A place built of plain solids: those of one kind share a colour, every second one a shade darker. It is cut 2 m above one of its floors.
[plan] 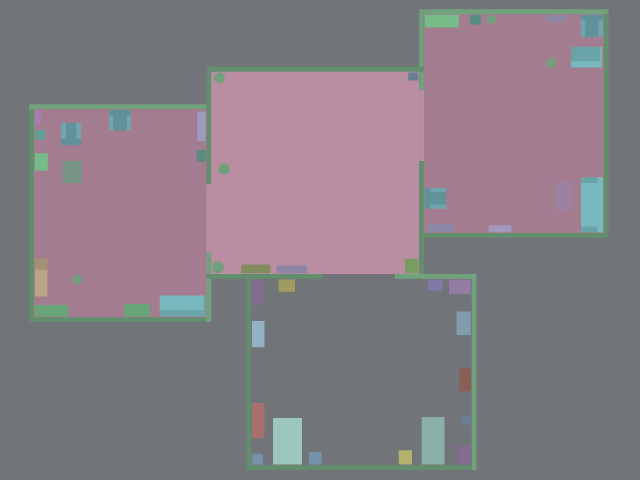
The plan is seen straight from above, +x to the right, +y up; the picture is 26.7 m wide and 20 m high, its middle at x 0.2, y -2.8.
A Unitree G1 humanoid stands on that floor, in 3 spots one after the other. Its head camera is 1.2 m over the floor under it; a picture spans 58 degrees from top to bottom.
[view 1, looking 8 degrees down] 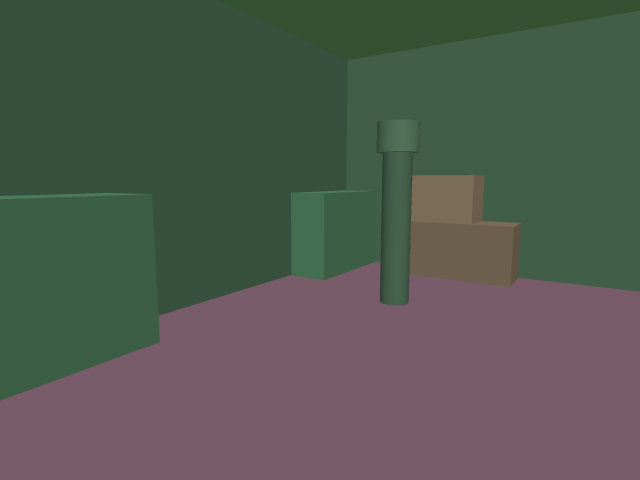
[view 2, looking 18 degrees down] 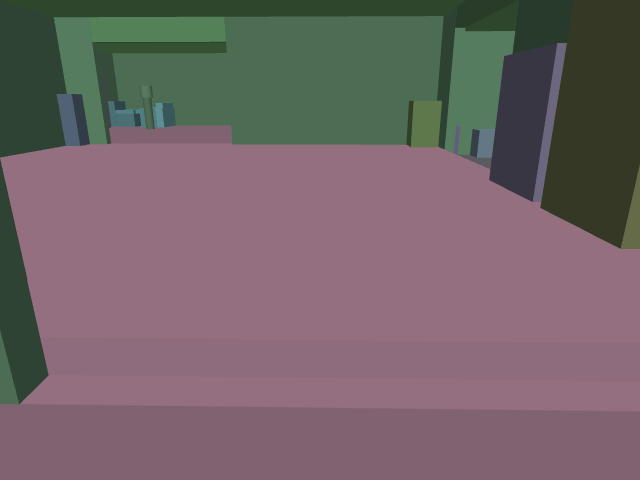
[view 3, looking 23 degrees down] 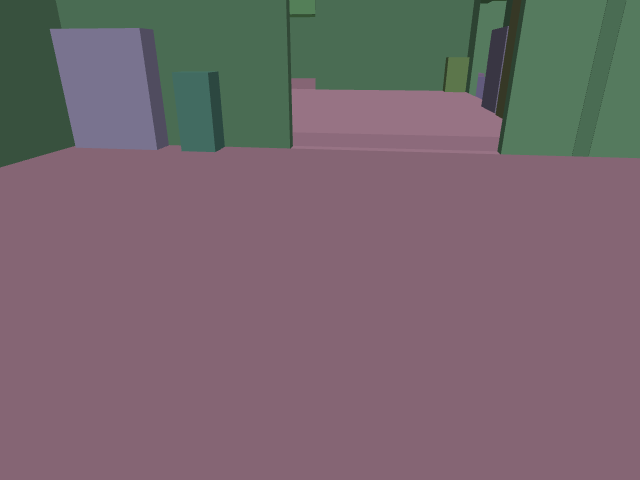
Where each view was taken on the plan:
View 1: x -6.02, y -2.79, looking -147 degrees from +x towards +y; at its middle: tv_unit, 5.13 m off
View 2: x -6.00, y -1.75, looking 1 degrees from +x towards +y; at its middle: floor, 3.26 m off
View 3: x -10.55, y -1.75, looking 8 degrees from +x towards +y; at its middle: floor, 3.07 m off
